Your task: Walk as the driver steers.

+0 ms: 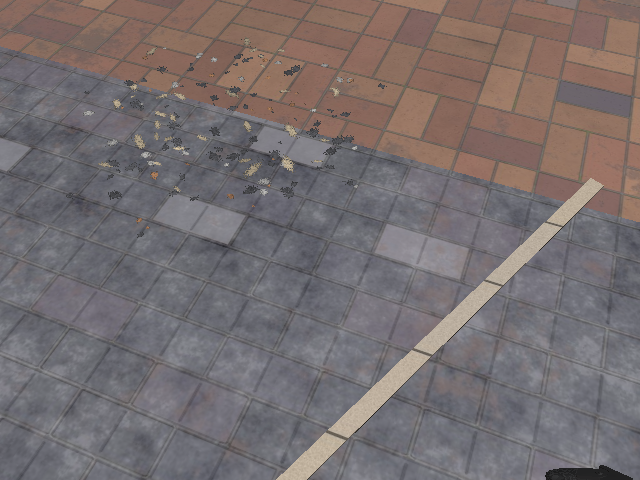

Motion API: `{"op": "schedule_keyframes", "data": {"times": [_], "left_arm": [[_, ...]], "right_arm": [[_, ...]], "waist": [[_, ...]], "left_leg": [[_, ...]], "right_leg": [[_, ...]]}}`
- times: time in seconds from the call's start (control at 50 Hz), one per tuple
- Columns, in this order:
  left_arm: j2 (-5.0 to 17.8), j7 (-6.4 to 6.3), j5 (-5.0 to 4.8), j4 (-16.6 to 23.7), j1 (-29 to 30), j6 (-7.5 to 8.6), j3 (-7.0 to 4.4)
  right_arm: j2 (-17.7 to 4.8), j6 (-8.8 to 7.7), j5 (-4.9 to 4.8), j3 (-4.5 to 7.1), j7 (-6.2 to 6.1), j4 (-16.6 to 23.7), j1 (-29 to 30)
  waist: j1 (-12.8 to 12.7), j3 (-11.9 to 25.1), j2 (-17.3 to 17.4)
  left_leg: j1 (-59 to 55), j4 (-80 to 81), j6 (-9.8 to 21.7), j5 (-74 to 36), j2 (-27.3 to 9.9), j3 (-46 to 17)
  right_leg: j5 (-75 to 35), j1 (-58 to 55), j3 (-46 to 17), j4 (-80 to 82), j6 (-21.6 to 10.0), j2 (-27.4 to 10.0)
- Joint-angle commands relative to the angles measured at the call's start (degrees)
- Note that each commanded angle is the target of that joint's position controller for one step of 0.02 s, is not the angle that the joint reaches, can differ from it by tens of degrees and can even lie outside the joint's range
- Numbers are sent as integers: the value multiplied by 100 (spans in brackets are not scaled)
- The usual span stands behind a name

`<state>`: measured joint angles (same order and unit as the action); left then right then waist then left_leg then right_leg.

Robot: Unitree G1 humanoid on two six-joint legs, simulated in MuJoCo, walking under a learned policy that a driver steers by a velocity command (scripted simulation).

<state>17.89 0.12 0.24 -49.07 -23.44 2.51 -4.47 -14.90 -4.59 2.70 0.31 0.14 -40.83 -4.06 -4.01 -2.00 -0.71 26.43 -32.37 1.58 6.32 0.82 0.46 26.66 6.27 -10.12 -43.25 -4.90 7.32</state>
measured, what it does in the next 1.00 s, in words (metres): walks ahead: right foot, then left foot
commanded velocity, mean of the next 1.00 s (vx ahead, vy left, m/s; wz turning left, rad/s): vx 0.50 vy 0.00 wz -0.11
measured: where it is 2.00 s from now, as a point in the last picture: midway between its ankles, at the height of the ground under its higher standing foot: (433, 262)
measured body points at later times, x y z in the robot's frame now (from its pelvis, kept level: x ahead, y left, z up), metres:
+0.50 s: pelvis +0.25 -0.03 +0.01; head +0.28 -0.04 +0.45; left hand +0.47 +0.19 -0.08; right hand +0.20 -0.28 -0.14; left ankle +0.11 +0.10 -0.69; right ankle +0.33 -0.11 -0.72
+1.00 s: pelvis +0.51 -0.01 +0.00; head +0.55 -0.01 +0.45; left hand +0.45 +0.24 -0.14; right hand +0.71 -0.25 -0.09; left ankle +0.62 +0.07 -0.72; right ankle +0.34 -0.11 -0.70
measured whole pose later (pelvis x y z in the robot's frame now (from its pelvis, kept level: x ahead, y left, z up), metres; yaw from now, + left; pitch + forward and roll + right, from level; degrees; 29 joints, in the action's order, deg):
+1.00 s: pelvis +0.51 -0.01 +0.00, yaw -6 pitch +1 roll -1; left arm 12.4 -0.1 0.2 -58.0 -27.2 3.6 -2.2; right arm -12.0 -4.4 2.6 1.0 0.6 -45.7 -0.5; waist -4.5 -3.0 0.5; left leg 25.7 -31.9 3.4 5.6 -1.2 4.0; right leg 27.1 1.8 0.8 -34.4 -3.2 2.0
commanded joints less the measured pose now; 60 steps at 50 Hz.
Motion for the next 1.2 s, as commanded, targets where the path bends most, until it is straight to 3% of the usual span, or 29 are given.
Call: {"op": "schedule_keyframes", "data": {"times": [0.02,0.04,0.1,0.16,0.28,0.34,0.4,0.44,0.46,0.48,0.5,0.52,0.54,0.56,0.58,0.66,0.72,0.78,0.88,0.92,0.94,0.96,0.98,1.0,1.02,1.04,1.08,1.1,1.2], "left_arm": [[474,-4,103,358,-438,69,-9],[447,54,144,414,67,67,13],[281,161,227,478,317,-27,66],[212,197,229,557,523,-78,105],[-71,272,185,964,1917,-35,320],[-17,242,147,1047,2244,-8,338],[96,178,160,1068,2202,29,300],[208,104,235,719,1220,107,208],[505,38,339,453,270,173,94],[1109,-36,433,428,-392,190,-50],[1156,-32,190,363,-334,91,-100],[751,-19,111,428,190,67,-2],[379,6,95,475,599,112,92],[169,9,108,470,815,157,147],[63,-13,96,409,847,207,180],[139,-16,56,95,449,383,145],[97,-3,-10,-157,171,359,157],[142,8,-4,-350,-77,326,149],[348,-39,54,-602,-424,254,82],[415,-55,93,-617,-293,228,51],[457,-55,87,-609,-179,221,33],[396,-40,57,-595,-94,216,47],[151,-26,-3,-395,-52,235,113],[-455,-42,-171,-225,-672,199,208],[172,-78,-6,-359,-483,113,51],[179,-41,15,-333,-163,94,4],[-34,29,69,-310,121,32,6],[-87,75,129,-311,90,-48,3],[-262,233,163,15,836,-241,21]], "right_arm": [[-1102,69,-65,416,-36,-104,-1479],[-713,57,-107,328,-1,-84,-1194],[-541,-43,-111,260,-4,-321,-1204],[-634,-169,-197,295,46,-540,-1500],[-651,-114,-221,317,71,-846,-1846],[-778,-88,-209,354,76,-1013,-2127],[-869,-30,-189,381,46,-1129,-2161],[-852,18,-218,367,28,-1195,-2115],[-664,13,-238,301,26,-1125,-2122],[-111,-3,-344,156,44,-829,-2303],[-521,48,-253,292,-6,-922,-2437],[-687,92,-190,356,-14,-930,-2112],[-539,88,-210,327,34,-925,-1889],[-434,128,-223,324,56,-968,-1835],[-401,199,-138,331,88,-1013,-1872],[-202,322,-91,333,205,-961,-1564],[-156,312,-25,303,232,-743,-892],[7,274,-62,190,241,-498,-80],[-204,202,-124,175,158,-255,513],[-336,136,-137,217,108,-275,269],[-427,87,-126,266,68,-412,-212],[-593,7,-68,350,5,-706,-1120],[-1074,-54,80,483,-88,-848,-2128],[-1635,-4,103,619,-86,-788,-2183],[-1167,79,-47,533,-67,-693,-1764],[-701,79,-88,410,-59,-624,-1256],[-320,9,-106,321,-63,-647,-916],[-232,-26,-127,299,-83,-712,-916],[-319,-210,-185,350,-77,-956,-1361]], "waist": [[507,996,799],[563,455,262],[382,152,659],[332,213,642],[597,-109,611],[700,-110,612],[596,-119,598],[121,331,336],[-235,935,0],[-336,1643,-1133],[-231,1710,-1268],[-18,869,-629],[120,359,-423],[269,123,-405],[382,-7,-509],[491,-55,-285],[473,-184,-271],[301,-313,-277],[184,-305,-335],[366,-198,-378],[594,15,-351],[976,507,-81],[1303,1328,500],[954,1926,1810],[859,1526,950],[672,720,539],[477,158,559],[362,82,659],[308,-73,531]], "left_leg": [[-3200,1773,1170,2448,-2353,-4080],[-2527,1859,1056,2112,-1996,-3176],[-1881,2072,797,220,-1351,-1706],[-1989,2194,953,-699,-1342,-1265],[-1908,2528,907,-850,-1067,-517],[-2122,2327,834,-1238,-1192,-463],[-2456,1931,754,-1822,-1402,-512],[-2384,615,580,-2923,-1141,-182],[-1609,-655,450,-2211,-859,-26],[81,-2636,199,502,-138,394],[859,-3534,247,2346,222,-85],[1105,-3747,322,1983,-157,-408],[1012,-3525,319,1532,-368,-407],[788,-3253,295,1277,-495,-374],[601,-3087,237,1138,-567,-373],[789,-2894,113,543,-518,-348],[1258,-2150,-37,17,-659,-23],[979,-1004,-184,-411,-577,247],[667,-214,-62,-270,-389,227],[129,45,70,159,-271,205],[-567,282,155,321,-126,258],[-1815,634,298,119,-138,221],[-3303,771,565,758,-1330,-975],[-4473,1438,1103,1265,-2805,-3402],[-3890,1674,1085,1706,-2610,-3569],[-3137,1778,945,1706,-2373,-2652],[-2214,2119,690,787,-1895,-1412],[-1965,2203,599,426,-1736,-988],[-1988,2467,678,-512,-1696,11]], "right_leg": [[-66,2933,183,-2890,-20,-357],[-489,2873,243,-2670,7,-514],[-813,2528,377,-2049,142,-758],[-1039,2722,505,-1771,255,-784],[-2126,2697,1154,106,447,-1098],[-2164,2331,1332,708,353,-993],[-1784,1979,1390,1072,132,-877],[-1759,628,1488,1691,-86,-602],[-1515,-773,860,1770,-310,-1137],[-692,-2234,-1446,2226,-741,-2865],[-615,-2037,-2721,2830,-1045,-3291],[-417,-1362,-1866,2857,-910,-3014],[-696,-661,-1137,3084,-763,-2726],[-1021,-226,-570,3300,-536,-2454],[-1444,64,-157,3422,-403,-2276],[-2729,61,584,3593,-467,-2079],[-3178,-198,710,3629,-636,-1921],[-3554,-130,794,3559,-667,-1739],[-4051,-705,427,3137,-671,-1954],[-4456,-782,322,2747,-573,-1992],[-4907,-689,363,2229,-489,-1894],[-4833,-313,598,1156,-364,-1570],[-3309,697,874,-489,-241,-1172],[318,2569,1231,-2215,-56,-241],[261,2916,664,-2750,-152,-586],[-258,3004,618,-2727,-164,-835],[-807,2735,698,-2363,-70,-1143],[-905,2578,730,-2283,0,-1205],[-1705,3127,863,-1991,162,-1335]]}}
